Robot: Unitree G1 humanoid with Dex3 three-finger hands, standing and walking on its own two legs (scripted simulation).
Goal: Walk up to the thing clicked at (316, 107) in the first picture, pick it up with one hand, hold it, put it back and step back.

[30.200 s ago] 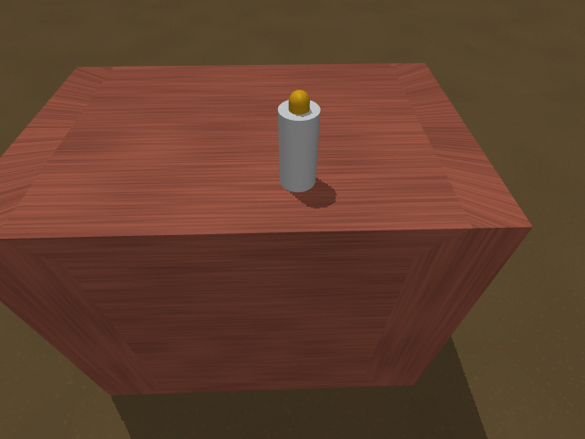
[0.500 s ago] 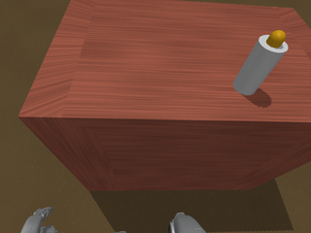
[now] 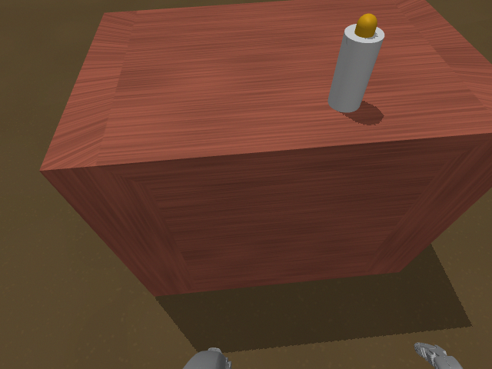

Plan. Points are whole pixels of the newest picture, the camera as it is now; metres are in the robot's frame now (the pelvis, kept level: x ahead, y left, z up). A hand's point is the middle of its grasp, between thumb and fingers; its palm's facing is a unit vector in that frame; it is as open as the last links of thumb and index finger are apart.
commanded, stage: step back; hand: right
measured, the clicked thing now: (355, 63) +0.63 -0.20 +0.13
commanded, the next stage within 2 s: none
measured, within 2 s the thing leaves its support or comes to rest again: neither
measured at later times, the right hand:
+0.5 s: hand out of the picture -0.01 -0.27 -0.12, palm faces -0.10 +0.89 -0.44, open 7.4 cm
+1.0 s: hand out of the picture -0.20 -0.31 -0.16, palm faces -0.17 +0.90 -0.40, open 7.4 cm
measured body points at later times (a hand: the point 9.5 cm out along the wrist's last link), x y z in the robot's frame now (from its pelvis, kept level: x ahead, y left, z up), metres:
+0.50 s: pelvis -0.14 -0.01 +0.00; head -0.08 +0.02 +0.45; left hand -0.06 +0.31 -0.12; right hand -0.01 -0.32 -0.09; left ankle -0.09 +0.12 -0.73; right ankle -0.18 -0.16 -0.65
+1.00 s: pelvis -0.31 -0.05 -0.01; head -0.24 -0.04 +0.43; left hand -0.21 +0.28 -0.12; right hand -0.19 -0.36 -0.13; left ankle -0.32 +0.06 -0.73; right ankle -0.21 -0.17 -0.72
